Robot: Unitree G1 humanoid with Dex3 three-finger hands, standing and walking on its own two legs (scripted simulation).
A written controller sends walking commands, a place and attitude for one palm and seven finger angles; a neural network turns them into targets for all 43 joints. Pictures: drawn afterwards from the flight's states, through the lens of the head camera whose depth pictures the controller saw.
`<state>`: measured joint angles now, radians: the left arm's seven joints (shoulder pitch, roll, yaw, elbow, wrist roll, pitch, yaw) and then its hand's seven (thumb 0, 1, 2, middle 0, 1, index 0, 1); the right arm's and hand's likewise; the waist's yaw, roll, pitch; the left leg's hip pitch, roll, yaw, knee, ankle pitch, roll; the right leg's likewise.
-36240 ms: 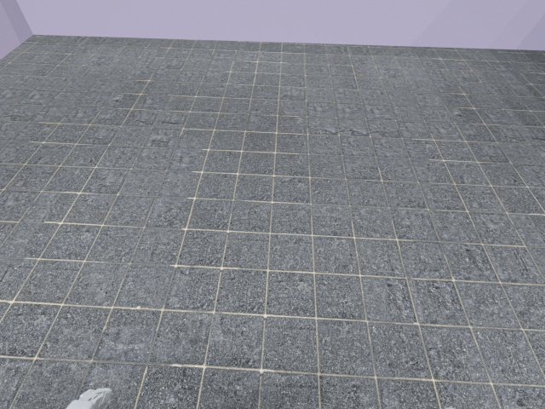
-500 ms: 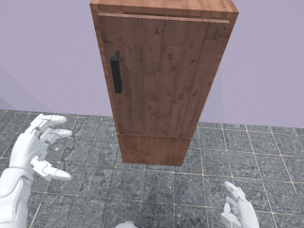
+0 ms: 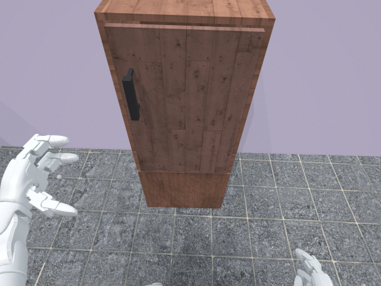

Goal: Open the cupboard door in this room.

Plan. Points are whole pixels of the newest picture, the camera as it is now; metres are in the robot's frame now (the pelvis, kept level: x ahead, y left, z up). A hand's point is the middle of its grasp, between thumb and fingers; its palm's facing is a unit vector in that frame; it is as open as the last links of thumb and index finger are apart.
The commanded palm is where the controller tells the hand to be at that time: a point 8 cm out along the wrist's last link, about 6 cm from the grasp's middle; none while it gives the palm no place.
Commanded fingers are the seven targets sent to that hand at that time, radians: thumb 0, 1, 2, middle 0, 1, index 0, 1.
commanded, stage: raise the hand with hooked fingers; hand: left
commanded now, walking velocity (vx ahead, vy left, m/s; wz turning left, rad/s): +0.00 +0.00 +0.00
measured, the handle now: (133, 95) +0.57 +0.19 +0.07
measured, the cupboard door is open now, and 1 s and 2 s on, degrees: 0 0 0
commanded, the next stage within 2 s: move the hooked fingers beside the handle in 0.20 s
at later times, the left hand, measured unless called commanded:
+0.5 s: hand (75, 170) +0.31 +0.25 +0.09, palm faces +0.06 -1.00 -0.02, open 14.0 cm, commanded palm +0.29 +0.30 +0.09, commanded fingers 0.00 -0.50 0.30 -0.30 -1.20 -0.30 -1.20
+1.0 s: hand (87, 140) +0.39 +0.25 +0.09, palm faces +0.04 -1.00 +0.00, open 14.0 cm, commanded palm +0.36 +0.30 +0.09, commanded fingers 0.00 -0.50 0.30 -0.30 -1.20 -0.30 -1.20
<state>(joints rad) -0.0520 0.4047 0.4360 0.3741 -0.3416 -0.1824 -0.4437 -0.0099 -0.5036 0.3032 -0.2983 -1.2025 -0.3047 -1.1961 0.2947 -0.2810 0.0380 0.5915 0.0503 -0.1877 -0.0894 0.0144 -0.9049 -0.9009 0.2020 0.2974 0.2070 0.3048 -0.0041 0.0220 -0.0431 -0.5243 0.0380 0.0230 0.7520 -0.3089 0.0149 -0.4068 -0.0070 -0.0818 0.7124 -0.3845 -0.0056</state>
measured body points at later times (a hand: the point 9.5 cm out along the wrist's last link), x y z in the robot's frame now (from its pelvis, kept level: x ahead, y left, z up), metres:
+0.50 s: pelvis +0.00 -0.02 +0.00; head +0.02 -0.02 +0.45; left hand +0.30 +0.30 +0.10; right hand +0.16 -0.27 -0.09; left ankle +0.05 +0.11 -0.71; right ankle -0.01 -0.12 -0.71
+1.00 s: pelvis +0.01 +0.00 -0.01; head +0.06 +0.00 +0.44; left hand +0.38 +0.31 +0.09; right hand +0.10 -0.27 -0.11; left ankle +0.05 +0.11 -0.71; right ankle -0.01 -0.12 -0.71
